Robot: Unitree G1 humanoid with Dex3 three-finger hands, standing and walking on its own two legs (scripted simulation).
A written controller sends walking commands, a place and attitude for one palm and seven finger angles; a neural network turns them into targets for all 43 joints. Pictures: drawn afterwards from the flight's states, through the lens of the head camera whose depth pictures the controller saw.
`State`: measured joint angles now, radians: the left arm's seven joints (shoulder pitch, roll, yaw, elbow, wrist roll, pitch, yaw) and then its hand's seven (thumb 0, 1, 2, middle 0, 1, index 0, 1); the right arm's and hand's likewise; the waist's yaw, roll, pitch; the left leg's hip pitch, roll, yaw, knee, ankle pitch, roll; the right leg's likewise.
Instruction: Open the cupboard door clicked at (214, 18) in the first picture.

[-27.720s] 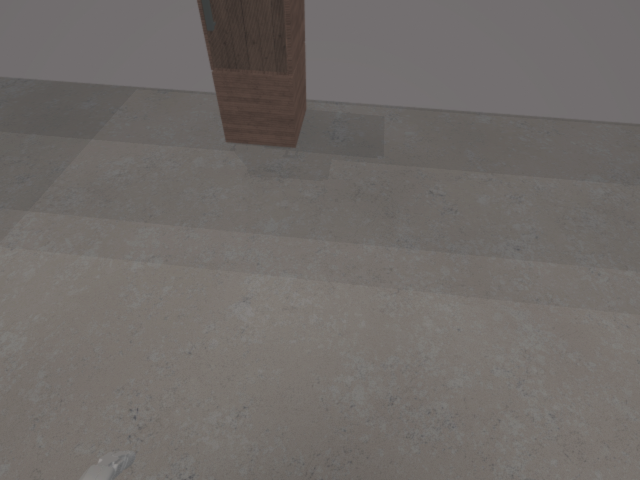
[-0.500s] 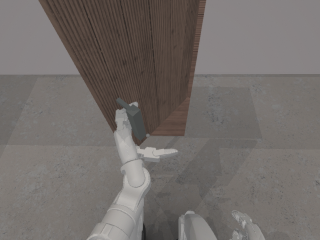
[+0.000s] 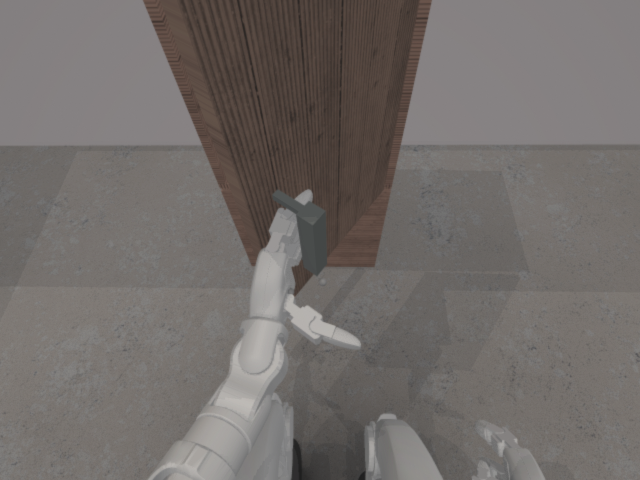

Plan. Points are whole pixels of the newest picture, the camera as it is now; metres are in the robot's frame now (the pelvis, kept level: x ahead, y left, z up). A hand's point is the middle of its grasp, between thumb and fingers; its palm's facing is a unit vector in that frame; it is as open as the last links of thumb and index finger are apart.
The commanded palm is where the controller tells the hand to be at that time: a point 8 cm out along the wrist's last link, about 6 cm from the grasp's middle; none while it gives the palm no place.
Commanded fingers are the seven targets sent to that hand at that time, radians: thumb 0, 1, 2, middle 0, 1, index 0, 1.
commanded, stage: slide the hand sideways off the handle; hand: left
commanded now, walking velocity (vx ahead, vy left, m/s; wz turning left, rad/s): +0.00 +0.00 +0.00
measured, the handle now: (300, 233) +0.41 +0.04 +0.03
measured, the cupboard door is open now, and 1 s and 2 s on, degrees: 54 55 55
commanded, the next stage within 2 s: draw the hand back to the body in 0.92 s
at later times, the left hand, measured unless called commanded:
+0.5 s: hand (303, 318) +0.30 +0.03 +0.03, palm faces -0.07 -1.00 +0.02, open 16.3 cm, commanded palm +0.27 +0.09 +0.02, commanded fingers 0.00 -0.50 0.30 -0.15 -0.30 -0.15 -0.30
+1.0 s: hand (276, 361) +0.25 +0.06 +0.02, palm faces -0.06 -1.00 +0.02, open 16.3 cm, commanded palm +0.23 +0.12 +0.02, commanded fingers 0.00 -0.50 0.30 -0.15 -0.30 -0.15 -0.30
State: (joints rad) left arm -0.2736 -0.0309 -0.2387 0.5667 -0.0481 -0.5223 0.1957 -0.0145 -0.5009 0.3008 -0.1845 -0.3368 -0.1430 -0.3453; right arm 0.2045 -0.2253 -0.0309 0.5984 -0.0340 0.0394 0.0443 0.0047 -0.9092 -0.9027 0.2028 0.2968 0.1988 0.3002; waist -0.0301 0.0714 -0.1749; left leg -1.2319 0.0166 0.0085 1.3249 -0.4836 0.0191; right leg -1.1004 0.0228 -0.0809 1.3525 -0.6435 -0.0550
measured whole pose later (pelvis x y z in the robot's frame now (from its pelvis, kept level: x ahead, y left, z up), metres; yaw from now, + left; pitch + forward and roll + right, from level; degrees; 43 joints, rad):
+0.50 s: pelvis +0.01 +0.00 +0.00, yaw +0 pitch +22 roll -1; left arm 0.00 -0.02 -0.27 0.34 0.02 -0.51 0.22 -0.01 -0.50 0.30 -0.16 -0.31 -0.15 -0.30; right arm 0.18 -0.20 -0.01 0.51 -0.02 0.10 0.05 0.01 -0.91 -0.90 0.20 0.30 0.20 0.30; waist 0.00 0.05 -0.19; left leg -1.21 0.02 0.02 1.32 -0.49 0.02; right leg -1.08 0.02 -0.06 1.35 -0.65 -0.05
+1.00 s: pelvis +0.01 -0.02 -0.01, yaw +1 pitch +23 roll +0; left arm 0.30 0.06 -0.18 0.09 -0.08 -0.54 0.00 -0.01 -0.50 0.30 -0.15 -0.30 -0.15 -0.30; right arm 0.17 -0.22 -0.02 0.48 -0.01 0.04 0.01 0.01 -0.91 -0.90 0.20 0.30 0.20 0.30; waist 0.01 0.05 -0.20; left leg -1.23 0.02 -0.01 1.36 -0.53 -0.02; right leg -1.10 0.03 -0.09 1.41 -0.70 -0.09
